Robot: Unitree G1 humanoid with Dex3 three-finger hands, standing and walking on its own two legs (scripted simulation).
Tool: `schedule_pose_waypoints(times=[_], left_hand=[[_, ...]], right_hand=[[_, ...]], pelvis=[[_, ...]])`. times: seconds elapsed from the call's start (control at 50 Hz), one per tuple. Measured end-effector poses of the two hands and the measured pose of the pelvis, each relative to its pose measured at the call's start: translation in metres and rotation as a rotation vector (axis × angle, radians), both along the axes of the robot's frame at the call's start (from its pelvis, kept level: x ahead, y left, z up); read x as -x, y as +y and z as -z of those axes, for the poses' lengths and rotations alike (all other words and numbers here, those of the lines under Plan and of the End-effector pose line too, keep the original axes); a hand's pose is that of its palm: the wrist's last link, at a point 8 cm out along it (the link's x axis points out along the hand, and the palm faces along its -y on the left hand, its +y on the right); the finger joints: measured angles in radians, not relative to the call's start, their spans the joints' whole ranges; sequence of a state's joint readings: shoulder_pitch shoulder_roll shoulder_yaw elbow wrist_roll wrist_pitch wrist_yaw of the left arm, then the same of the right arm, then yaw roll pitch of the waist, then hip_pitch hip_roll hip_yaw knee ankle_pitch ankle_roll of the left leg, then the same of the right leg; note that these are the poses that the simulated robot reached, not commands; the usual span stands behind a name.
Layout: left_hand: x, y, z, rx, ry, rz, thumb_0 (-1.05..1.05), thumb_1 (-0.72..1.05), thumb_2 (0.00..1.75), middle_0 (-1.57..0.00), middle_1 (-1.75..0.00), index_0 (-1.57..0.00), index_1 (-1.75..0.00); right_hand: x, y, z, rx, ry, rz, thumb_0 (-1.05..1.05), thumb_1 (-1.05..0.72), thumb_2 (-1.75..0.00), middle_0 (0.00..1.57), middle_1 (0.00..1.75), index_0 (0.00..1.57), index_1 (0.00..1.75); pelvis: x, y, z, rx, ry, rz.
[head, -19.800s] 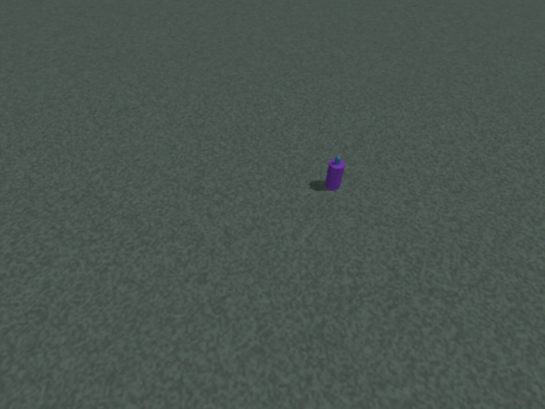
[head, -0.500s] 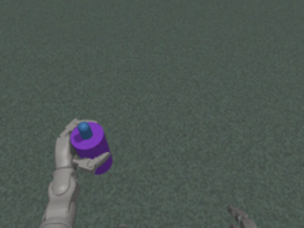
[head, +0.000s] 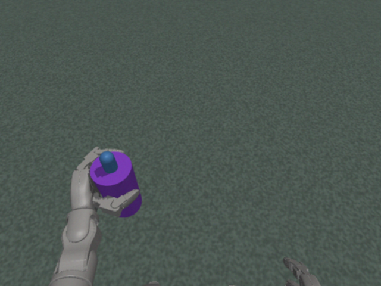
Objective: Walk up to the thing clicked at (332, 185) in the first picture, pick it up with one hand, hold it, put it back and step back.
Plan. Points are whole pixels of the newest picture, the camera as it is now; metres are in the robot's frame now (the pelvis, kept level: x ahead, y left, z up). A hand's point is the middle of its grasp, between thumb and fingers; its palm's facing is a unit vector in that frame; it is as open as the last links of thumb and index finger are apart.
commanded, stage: crouch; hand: left
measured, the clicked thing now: (117, 181) +0.33 +0.16 +0.03
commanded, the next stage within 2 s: lower in 1.88 s
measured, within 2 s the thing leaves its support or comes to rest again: neither
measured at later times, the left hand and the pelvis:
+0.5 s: hand (121, 203) +0.33 +0.18 -0.09, palm faces +0.21 -0.98 -0.03, open 10.5 cm; pelvis -0.02 +0.00 -0.08, yaw +0 degrees
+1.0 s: hand (128, 226) +0.36 +0.22 -0.34, palm faces +0.25 -0.97 -0.04, open 10.5 cm; pelvis -0.07 +0.00 -0.29, yaw -4 degrees
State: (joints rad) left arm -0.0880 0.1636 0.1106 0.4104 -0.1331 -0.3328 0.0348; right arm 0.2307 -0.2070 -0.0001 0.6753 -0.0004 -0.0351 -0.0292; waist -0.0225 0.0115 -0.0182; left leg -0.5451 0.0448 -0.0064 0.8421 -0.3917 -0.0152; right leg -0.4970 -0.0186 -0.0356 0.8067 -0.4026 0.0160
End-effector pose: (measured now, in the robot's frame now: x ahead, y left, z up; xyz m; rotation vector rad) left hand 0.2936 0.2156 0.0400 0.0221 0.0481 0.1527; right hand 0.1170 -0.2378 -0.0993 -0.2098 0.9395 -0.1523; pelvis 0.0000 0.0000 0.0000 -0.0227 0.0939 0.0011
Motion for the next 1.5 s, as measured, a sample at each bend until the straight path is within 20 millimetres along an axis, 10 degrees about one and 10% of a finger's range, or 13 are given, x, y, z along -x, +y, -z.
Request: schedule_pose_waypoints(times=[0.2,0.38,1.02,1.5], left_hand=[[-0.002,0.001,0.009,0.012,-0.003,-0.025,-0.01,-0.43,1.07,-0.67,-0.96,-0.70,-0.97],[-0.005,0.007,0.069,0.021,0.034,-0.054,-0.01,-0.42,1.06,-0.66,-0.97,-0.69,-0.98],[-0.030,0.048,0.383,-0.016,0.012,-0.096,-0.01,-0.43,1.07,-0.67,-0.96,-0.69,-0.97],[-0.053,0.058,0.502,0.004,0.024,-0.080,-0.01,-0.43,1.07,-0.67,-0.96,-0.70,-0.97]], right_hand=[[0.002,0.000,0.004,-0.001,0.007,-0.007,0.01,-0.91,-0.91,0.20,0.30,0.20,0.30],[0.009,-0.010,0.030,0.021,0.055,-0.035,0.01,-0.89,-0.90,0.20,0.30,0.20,0.30],[0.077,-0.025,0.306,0.075,0.305,-0.095,0.01,-0.93,-0.92,0.20,0.30,0.20,0.30],[0.130,-0.037,0.401,0.144,0.444,-0.096,0.01,-0.93,-0.91,0.20,0.30,0.21,0.30]], pelvis=[[0.004,-0.001,0.003,-0.001,0.015,-0.001],[0.015,-0.003,0.030,0.001,0.125,0.001],[0.072,-0.001,0.293,0.038,0.482,0.047],[0.085,0.001,0.400,0.061,0.414,0.087]])
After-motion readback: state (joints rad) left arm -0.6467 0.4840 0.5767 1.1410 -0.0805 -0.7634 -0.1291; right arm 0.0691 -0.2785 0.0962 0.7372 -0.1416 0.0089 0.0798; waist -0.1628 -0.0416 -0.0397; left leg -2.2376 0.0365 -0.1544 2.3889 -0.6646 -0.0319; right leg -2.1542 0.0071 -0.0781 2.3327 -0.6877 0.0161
